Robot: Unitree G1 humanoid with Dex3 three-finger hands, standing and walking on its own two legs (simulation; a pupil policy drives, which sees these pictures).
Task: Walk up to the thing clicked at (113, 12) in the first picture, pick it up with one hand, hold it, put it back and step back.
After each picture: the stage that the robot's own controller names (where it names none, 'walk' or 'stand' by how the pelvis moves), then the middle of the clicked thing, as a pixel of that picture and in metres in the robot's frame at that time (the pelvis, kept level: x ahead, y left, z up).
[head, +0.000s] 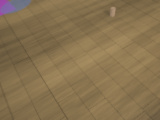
stand; (112, 11) +1.95 -0.42 -0.72
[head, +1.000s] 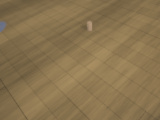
walk; (89, 26) +1.83 +0.01 -0.68
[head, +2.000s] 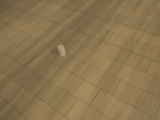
walk; (61, 50) +1.21 +0.29 -0.71
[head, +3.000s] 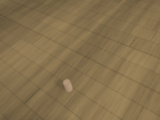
walk; (67, 85) +0.78 +0.27 -0.71
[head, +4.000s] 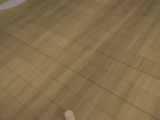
walk; (69, 117) +0.52 +0.21 -0.72
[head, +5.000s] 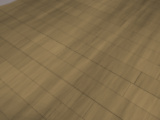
stand; out of the picture +0.37 +0.19 -0.70
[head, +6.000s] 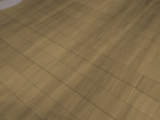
stand; out of the picture +0.34 +0.20 -0.72
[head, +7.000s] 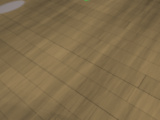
stand; out of the picture +0.35 +0.21 -0.73
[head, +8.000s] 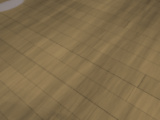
stand; out of the picture +0.34 +0.21 -0.73
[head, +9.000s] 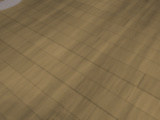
stand; out of the picture +0.33 +0.21 -0.73
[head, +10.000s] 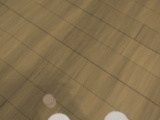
go down; (49, 101) +0.37 +0.21 -0.54
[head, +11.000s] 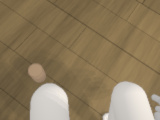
go down; (37, 73) +0.42 +0.23 -0.32
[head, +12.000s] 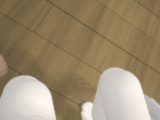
close in; out of the picture +0.40 +0.27 -0.24
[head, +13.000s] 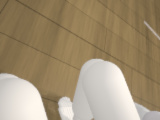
close; out of the picture +0.40 +0.28 -0.22
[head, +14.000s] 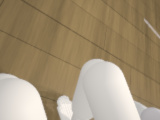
lift; out of the picture +0.39 +0.28 -0.22
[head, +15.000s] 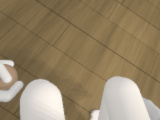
lift; (5, 80) +0.32 +0.27 -0.09
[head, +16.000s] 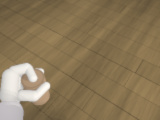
hold; (36, 87) +0.33 +0.17 +0.04
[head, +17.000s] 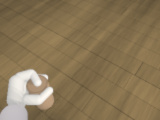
hold; (41, 93) +0.32 +0.17 +0.00
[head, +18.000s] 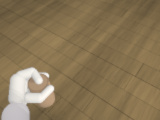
hold; (42, 91) +0.33 +0.17 +0.01
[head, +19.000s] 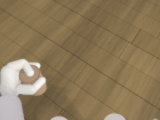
crouch; (34, 81) +0.37 +0.18 -0.06
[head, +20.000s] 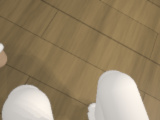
lower; out of the picture +0.45 +0.26 -0.12
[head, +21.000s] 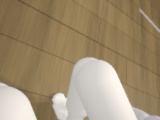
lower; out of the picture +0.41 +0.29 -0.22
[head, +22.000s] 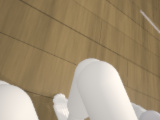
lower; out of the picture +0.41 +0.30 -0.22
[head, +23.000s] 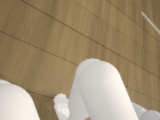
lower; out of the picture +0.41 +0.30 -0.22
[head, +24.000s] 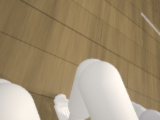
lower; out of the picture +0.40 +0.30 -0.22
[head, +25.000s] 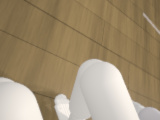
open; out of the picture +0.39 +0.28 -0.23
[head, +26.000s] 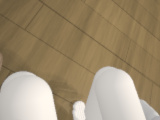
stand; out of the picture +0.40 +0.26 -0.24
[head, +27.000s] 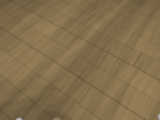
stand; out of the picture +0.36 +0.18 -0.61
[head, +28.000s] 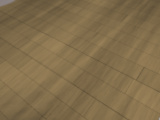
stand; out of the picture +0.37 +0.19 -0.66
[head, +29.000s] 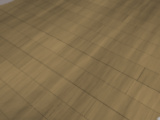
stand; out of the picture +0.36 +0.18 -0.67
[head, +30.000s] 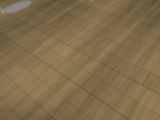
stand; out of the picture +0.39 +0.18 -0.72
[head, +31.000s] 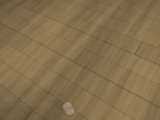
walk; (68, 108) +0.46 +0.20 -0.69
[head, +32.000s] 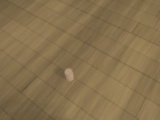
walk; (69, 74) +0.72 +0.15 -0.69
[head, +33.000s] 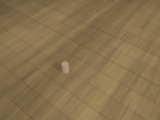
stand; (65, 67) +1.00 +0.18 -0.71
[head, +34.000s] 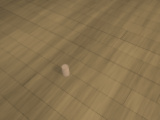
stand; (65, 70) +0.96 +0.20 -0.72
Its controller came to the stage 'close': yes
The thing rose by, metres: 0.70
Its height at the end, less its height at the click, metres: +0.00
